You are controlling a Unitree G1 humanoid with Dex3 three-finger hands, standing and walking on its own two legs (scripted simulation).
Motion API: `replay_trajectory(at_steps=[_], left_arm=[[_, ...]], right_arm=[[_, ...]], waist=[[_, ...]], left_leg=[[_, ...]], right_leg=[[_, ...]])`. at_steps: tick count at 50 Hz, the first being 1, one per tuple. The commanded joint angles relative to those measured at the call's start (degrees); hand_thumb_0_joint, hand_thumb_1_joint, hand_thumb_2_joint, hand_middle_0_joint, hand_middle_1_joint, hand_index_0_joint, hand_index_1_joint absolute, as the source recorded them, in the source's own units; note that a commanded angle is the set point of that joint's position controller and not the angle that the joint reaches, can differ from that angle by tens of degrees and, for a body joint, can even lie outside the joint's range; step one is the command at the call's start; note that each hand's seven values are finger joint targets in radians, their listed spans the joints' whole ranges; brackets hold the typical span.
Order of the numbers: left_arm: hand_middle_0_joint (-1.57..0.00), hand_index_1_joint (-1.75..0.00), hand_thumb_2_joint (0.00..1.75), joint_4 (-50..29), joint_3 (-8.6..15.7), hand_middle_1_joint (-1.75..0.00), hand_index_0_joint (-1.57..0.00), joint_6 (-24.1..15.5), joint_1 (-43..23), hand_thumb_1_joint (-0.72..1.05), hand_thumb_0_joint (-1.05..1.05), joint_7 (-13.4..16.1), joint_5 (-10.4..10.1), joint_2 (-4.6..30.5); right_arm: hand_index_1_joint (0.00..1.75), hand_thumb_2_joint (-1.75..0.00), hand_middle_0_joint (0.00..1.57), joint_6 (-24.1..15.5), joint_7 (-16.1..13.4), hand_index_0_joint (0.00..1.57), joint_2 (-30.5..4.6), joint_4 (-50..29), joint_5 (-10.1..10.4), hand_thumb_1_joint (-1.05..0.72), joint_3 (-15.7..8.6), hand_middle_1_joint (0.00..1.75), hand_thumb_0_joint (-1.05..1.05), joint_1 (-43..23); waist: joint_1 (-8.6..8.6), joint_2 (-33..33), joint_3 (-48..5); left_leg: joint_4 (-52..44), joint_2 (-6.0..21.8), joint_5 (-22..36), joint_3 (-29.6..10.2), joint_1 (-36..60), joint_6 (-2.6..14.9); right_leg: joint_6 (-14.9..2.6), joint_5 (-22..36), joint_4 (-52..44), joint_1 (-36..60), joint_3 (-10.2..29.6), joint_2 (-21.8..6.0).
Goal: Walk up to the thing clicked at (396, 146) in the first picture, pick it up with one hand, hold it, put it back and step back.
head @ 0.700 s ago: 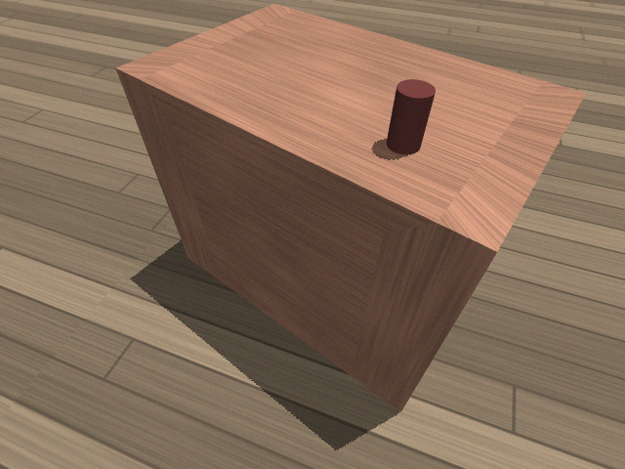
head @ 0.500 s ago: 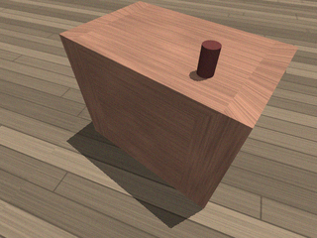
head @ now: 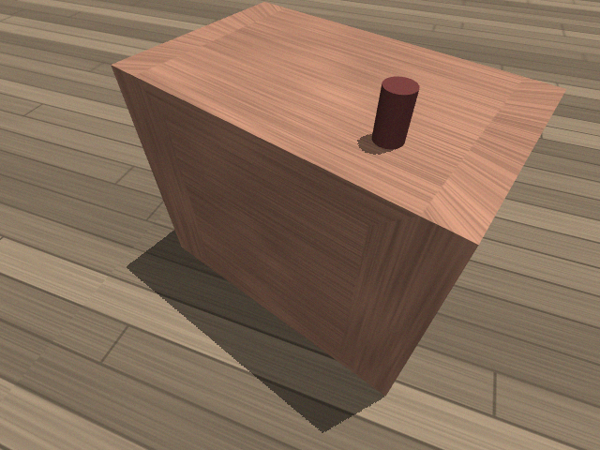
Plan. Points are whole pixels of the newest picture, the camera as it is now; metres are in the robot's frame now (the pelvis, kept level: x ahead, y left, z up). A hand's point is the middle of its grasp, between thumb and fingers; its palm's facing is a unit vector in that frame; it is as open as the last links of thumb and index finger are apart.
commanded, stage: stand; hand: left
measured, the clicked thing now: (394, 114) +0.70 -0.17 +0.08
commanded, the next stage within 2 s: walk up in 0.42 s
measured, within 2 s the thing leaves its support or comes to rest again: neither
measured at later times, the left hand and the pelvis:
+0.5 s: hand out of the picture +0.08 +0.25 -0.16, palm faces -0.07 -0.94 -0.34, open 7.4 cm; pelvis +0.00 +0.00 -0.01, yaw -4 degrees
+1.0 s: hand (187, 421) +0.20 +0.19 -0.15, palm faces -0.28 -0.85 -0.44, open 7.4 cm; pelvis +0.12 -0.08 -0.02, yaw -20 degrees
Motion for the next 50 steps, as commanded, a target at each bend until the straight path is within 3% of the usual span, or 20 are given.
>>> replay_trajectory(at_steps=[1,20,21,22,23,24,25,27,29,31,32,35,36,37,38,39,40,43,47,50], left_arm=[[-0.2,-0.3,0.9,-3.32,2.28,-0.3,-0.2,-1.42,-1.96,0.9,0.0,0.65,-0.02,12.05],[-0.2,-0.3,0.9,-3.72,2.26,-0.3,-0.2,-1.37,-1.81,0.9,0.0,0.66,0.04,12.35],[-0.2,-0.3,0.9,-8.41,5.95,-0.3,-0.2,-0.38,1.56,0.9,0.0,-0.95,1.18,16.16],[-0.2,-0.3,0.9,-9.43,5.7,-0.3,-0.2,0.05,-1.21,0.9,0.0,-1.66,1.41,14.84],[-0.2,-0.3,0.9,-11.13,5.22,-0.3,-0.2,0.55,-4.65,0.9,0.0,-2.26,1.22,12.62],[-0.2,-0.3,0.9,-12.44,5.81,-0.3,-0.2,0.73,-6.33,0.9,0.0,-2.67,1.92,13.46],[-0.2,-0.3,0.9,-13.34,6.0,-0.3,-0.2,0.57,-4.45,0.9,0.0,-2.87,1.74,14.12],[-0.2,-0.3,0.9,-13.51,6.72,-0.3,-0.2,0.32,-0.66,0.9,0.0,-3.78,1.2,14.71],[-0.2,-0.3,0.9,-12.98,6.74,-0.3,-0.2,0.37,5.25,0.9,0.0,-4.95,0.6,13.53],[-0.2,-0.3,0.9,-13.01,7.14,-0.3,-0.2,0.18,8.81,0.9,0.0,-5.42,0.5,12.98],[-0.2,-0.3,0.9,-13.36,7.31,-0.3,-0.2,0.03,8.55,0.9,0.0,-5.47,0.78,13.16],[-0.2,-0.3,0.9,-11.55,8.4,-0.3,-0.2,-0.9,16.58,0.9,0.0,-4.14,1.33,14.83],[-0.2,-0.3,0.9,-10.0,9.89,-0.3,-0.2,-1.59,24.07,0.9,0.0,-2.87,1.22,18.19],[-0.2,-0.3,0.9,-10.37,11.19,-0.3,-0.2,-2.09,29.33,0.9,0.0,-1.3,1.56,22.52],[-0.2,-0.3,0.9,-13.88,10.66,-0.3,-0.2,-3.1,24.06,0.9,0.0,-0.9,1.45,24.96],[-0.2,-0.3,0.9,-15.25,10.64,-0.3,-0.2,-3.1,20.23,0.9,0.0,-0.88,0.76,26.47],[-0.2,-0.3,0.9,-16.18,10.2,-0.3,-0.2,-3.37,17.45,0.9,0.0,-0.52,0.11,25.28],[-0.2,-0.3,0.9,-17.2,9.01,-0.3,-0.2,-4.54,15.87,0.9,0.0,1.07,-0.56,21.0],[-0.2,-0.3,0.9,-18.96,8.12,-0.3,-0.2,-5.45,18.24,0.9,0.0,2.78,-0.09,20.0],[-0.2,-0.3,0.9,-20.95,7.81,-0.3,-0.2,-5.46,18.23,0.9,0.0,3.37,0.26,19.95]], right_arm=[[0.3,-0.9,0.2,-1.37,-0.98,0.2,-11.82,-3.23,0.12,-0.9,-2.3,0.3,0.0,-2.36],[0.3,-0.9,0.2,-1.44,-1.04,0.2,-12.17,-3.24,0.06,-0.9,-2.48,0.3,0.0,-2.48],[0.3,-0.9,0.2,-2.51,-0.62,0.2,-17.68,-7.74,-1.07,-0.9,-6.79,0.3,0.0,-0.18],[0.3,-0.9,0.2,-2.9,-0.45,0.2,-18.1,-6.58,-1.44,-0.9,-7.5,0.3,0.0,4.65],[0.3,-0.9,0.2,-3.07,-0.5,0.2,-19.71,-6.38,-1.46,-0.9,-8.49,0.3,0.0,7.27],[0.3,-0.9,0.2,-3.16,-0.56,0.2,-20.97,-7.31,-1.08,-0.9,-9.37,0.3,0.0,8.33],[0.3,-0.9,0.2,-3.28,-0.48,0.2,-21.71,-9.4,-0.89,-0.9,-9.6,0.3,0.0,5.39],[0.3,-0.9,0.2,-3.69,-0.25,0.2,-20.2,-12.1,-1.35,-0.9,-9.41,0.3,0.0,2.03],[0.3,-0.9,0.2,-3.95,0.13,0.2,-18.69,-14.44,-2.01,-0.9,-9.06,0.3,0.0,-2.47],[0.3,-0.9,0.2,-3.79,0.86,0.2,-17.6,-16.18,-2.59,-0.9,-8.97,0.3,0.0,-4.55],[0.3,-0.9,0.2,-3.54,1.04,0.2,-17.18,-16.52,-2.57,-0.9,-9.0,0.3,0.0,-3.57],[0.3,-0.9,0.2,-1.8,1.41,0.2,-16.01,-18.14,-2.16,-0.9,-8.66,0.3,0.0,-3.51],[0.3,-0.9,0.2,-1.08,1.58,0.2,-12.85,-18.59,-2.16,-0.9,-7.45,0.3,0.0,-1.79],[0.3,-0.9,0.2,-0.62,2.09,0.2,-9.19,-20.34,-1.85,-0.9,-5.93,0.3,0.0,-1.49],[0.3,-0.9,0.2,0.08,2.34,0.2,-10.27,-21.12,-0.94,-0.9,-6.0,0.3,0.0,2.08],[0.3,-0.9,0.2,0.19,1.96,0.2,-15.49,-20.88,-1.5,-0.9,-7.42,0.3,0.0,0.9],[0.3,-0.9,0.2,0.04,1.92,0.2,-16.82,-20.26,-1.17,-0.9,-7.84,0.3,0.0,0.77],[0.3,-0.9,0.2,0.91,2.31,0.2,-15.56,-18.08,-0.61,-0.9,-7.38,0.3,0.0,8.26],[0.3,-0.9,0.2,2.52,2.58,0.2,-14.68,-21.25,-2.62,-0.9,-8.37,0.3,0.0,7.57],[0.3,-0.9,0.2,2.8,2.02,0.2,-13.72,-23.53,-1.91,-0.9,-8.54,0.3,0.0,4.91]], waist=[[-0.14,0.0,-3.64],[-0.01,0.3,-4.22],[-2.3,-1.69,-5.52],[-4.8,1.35,-2.57],[-6.82,9.94,1.37],[-7.85,9.74,3.13],[-5.72,7.34,4.33],[-2.4,5.06,5.2],[0.9,8.31,4.13],[1.84,10.19,1.94],[0.99,9.55,1.75],[4.06,1.37,-0.87],[7.69,-9.07,-3.69],[10.59,-21.14,-1.69],[5.54,-18.18,-1.35],[4.27,-10.84,3.32],[2.86,-7.0,5.3],[0.18,-3.83,1.43],[0.36,-1.98,2.36],[0.77,-4.55,2.41]], left_leg=[[-2.58,6.82,8.72,-5.16,0.14,1.66],[-2.69,7.2,10.48,-5.05,0.9,1.58],[4.76,4.82,-13.3,-0.55,10.04,4.46],[1.79,7.48,-23.09,-4.21,17.66,6.7],[-5.74,15.14,-29.8,-12.39,19.65,9.58],[-11.12,24.23,-27.75,-18.68,12.97,13.37],[-12.99,28.21,-24.35,-20.12,5.88,15.47],[-12.85,26.36,-22.79,-16.98,-0.51,15.14],[-9.33,21.03,-18.65,-6.08,-0.27,11.92],[-4.21,15.48,-13.11,2.57,-1.36,9.25],[-1.65,13.34,-13.02,4.98,-3.7,8.5],[14.31,9.9,-21.64,9.77,-15.48,6.96],[29.61,7.14,-21.62,10.45,-21.75,5.76],[45.57,0.42,-27.72,8.92,-30.96,3.42],[51.7,-1.23,-25.12,1.28,-33.57,0.92],[51.49,2.28,-24.49,-3.55,-30.19,0.76],[51.99,4.76,-20.88,-5.4,-30.64,0.9],[48.79,8.16,-11.63,-6.07,-27.0,1.22],[44.45,7.57,-8.09,-4.48,-24.87,0.02],[40.43,6.4,-7.52,-2.82,-24.64,-0.28]], right_leg=[[-1.68,8.65,-3.03,-0.5,5.51,-6.99],[-1.88,9.94,-2.57,0.14,5.23,-7.01],[-4.18,-8.58,2.73,-11.08,8.18,-2.79],[-3.45,-18.84,6.46,-26.27,6.83,-2.04],[-2.73,-18.34,17.93,-36.34,1.87,0.1],[-1.92,-18.56,29.06,-36.65,2.18,-1.35],[-1.37,-17.57,33.72,-33.54,3.71,-4.0],[-1.15,-14.8,35.03,-27.33,6.16,-7.01],[-1.47,-12.28,28.33,-24.03,3.87,-7.77],[-1.56,-7.82,21.91,-17.51,-0.1,-5.86],[-1.11,-6.19,21.14,-14.78,-2.02,-4.41],[-1.09,-1.99,16.63,1.67,-6.15,0.31],[-1.96,-6.82,14.81,10.4,-1.33,0.22],[-4.99,-23.57,2.66,9.68,17.31,-8.04],[-10.91,-34.45,-11.51,2.91,45.66,-19.72],[-15.31,-39.21,-12.26,-4.99,51.13,-22.53],[-15.84,-35.29,-11.23,-6.02,47.89,-21.28],[-11.37,-9.37,-1.8,-4.32,27.96,-15.01],[-11.59,9.3,3.2,-10.65,20.16,-12.28],[-12.05,24.8,7.02,-12.22,17.25,-11.84]])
